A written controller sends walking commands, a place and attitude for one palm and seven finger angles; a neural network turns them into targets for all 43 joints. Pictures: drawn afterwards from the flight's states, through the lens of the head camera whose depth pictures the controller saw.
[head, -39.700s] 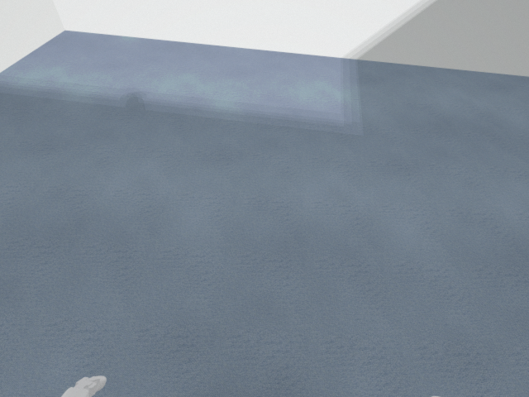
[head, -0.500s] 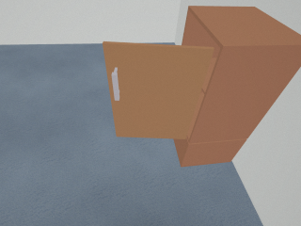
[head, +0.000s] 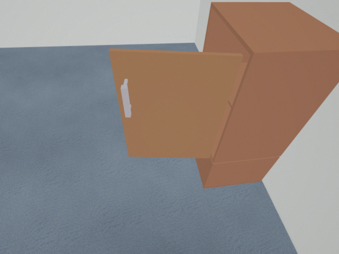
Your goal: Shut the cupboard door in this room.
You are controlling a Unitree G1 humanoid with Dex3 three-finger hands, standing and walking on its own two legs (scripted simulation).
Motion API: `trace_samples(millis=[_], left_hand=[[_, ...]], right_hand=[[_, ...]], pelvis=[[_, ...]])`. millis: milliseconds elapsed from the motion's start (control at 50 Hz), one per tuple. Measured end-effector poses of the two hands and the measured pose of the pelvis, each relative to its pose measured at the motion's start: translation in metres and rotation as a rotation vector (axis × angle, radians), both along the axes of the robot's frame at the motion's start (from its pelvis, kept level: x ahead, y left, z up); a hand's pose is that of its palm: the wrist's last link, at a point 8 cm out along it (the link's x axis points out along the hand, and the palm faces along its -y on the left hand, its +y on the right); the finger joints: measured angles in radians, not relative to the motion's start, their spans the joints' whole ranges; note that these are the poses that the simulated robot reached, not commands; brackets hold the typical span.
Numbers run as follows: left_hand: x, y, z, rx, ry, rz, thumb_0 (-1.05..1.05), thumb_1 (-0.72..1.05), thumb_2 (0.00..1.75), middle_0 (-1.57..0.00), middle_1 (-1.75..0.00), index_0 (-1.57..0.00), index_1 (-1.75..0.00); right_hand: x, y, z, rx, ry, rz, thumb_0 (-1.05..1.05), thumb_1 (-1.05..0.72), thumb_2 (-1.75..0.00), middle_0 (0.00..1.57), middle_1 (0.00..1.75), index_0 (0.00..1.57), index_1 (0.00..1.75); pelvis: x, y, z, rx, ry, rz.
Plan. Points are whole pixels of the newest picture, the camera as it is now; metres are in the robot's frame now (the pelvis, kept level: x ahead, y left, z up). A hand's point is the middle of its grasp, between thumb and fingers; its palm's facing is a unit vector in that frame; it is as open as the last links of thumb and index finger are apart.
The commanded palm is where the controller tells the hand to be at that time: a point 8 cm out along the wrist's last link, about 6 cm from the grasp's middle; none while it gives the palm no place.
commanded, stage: look again from close up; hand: left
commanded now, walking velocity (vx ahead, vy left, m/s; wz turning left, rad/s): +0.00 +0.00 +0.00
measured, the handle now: (127, 98) +0.62 +0.20 -0.02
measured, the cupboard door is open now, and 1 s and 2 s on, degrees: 82 82 82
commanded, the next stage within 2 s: shuffle to correct the standing spot in 0.04 s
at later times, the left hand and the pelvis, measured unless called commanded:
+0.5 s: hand out of the picture +0.02 +0.15 -0.19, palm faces +0.13 -0.98 -0.16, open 7.3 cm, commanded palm none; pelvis +0.07 -0.01 -0.01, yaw +3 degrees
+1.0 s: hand (119, 213) +0.27 +0.17 -0.18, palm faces +0.06 -0.98 -0.21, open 7.3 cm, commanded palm none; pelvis +0.20 -0.03 -0.01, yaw +3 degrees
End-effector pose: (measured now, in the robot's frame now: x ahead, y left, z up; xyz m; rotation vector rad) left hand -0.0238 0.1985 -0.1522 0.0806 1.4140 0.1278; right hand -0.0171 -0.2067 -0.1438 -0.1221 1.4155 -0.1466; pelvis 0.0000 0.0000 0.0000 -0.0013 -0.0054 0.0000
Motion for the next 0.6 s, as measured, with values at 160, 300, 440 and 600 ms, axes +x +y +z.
trace_samples(millis=[160, 300, 440, 600], left_hand=[[0.017, 0.007, 0.001, 0.017, -0.008, -0.011, 0.01, 0.92, 0.9, -0.19, -0.3, -0.2, -0.29], [0.028, 0.009, -0.001, 0.018, -0.01, -0.005, 0.0, 0.92, 0.9, -0.19, -0.3, -0.2, -0.29], [0.039, 0.003, -0.003, 0.028, 0.004, 0.048, 0.0, 0.91, 0.9, -0.19, -0.3, -0.2, -0.29], [0.025, -0.003, -0.013, -0.012, 0.114, 0.127, 0.0, 0.91, 0.9, -0.19, -0.3, -0.2, -0.29]], right_hand=[[0.015, -0.004, 0.001, -0.012, -0.012, -0.001, 0.02, -0.92, -0.9, 0.19, 0.3, 0.2, 0.3], [0.02, -0.006, -0.002, -0.001, 0.009, 0.001, 0.01, -0.91, -0.9, 0.19, 0.3, 0.2, 0.3], [0.037, -0.014, -0.009, 0.008, 0.061, 0.023, 0.01, -0.91, -0.9, 0.19, 0.3, 0.2, 0.3], [0.124, -0.016, -0.004, -0.046, -0.02, 0.099, 0.01, -0.91, -0.9, 0.19, 0.3, 0.2, 0.3]], pelvis=[[0.012, 0.001, 0.001, 0.001, -0.002, -0.006], [0.028, -0.002, -0.003, 0.01, 0.0, 0.007], [0.058, -0.01, -0.009, 0.0, 0.02, 0.036], [0.096, -0.001, -0.015, -0.008, 0.011, 0.061]])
